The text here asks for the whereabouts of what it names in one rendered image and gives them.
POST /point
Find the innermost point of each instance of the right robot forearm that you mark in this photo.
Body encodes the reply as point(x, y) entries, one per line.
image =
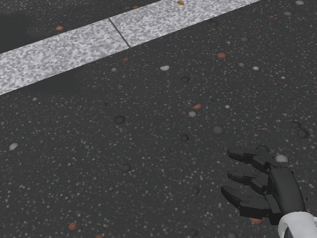
point(297, 224)

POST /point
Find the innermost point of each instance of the right robot hand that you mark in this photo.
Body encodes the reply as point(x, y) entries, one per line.
point(280, 189)

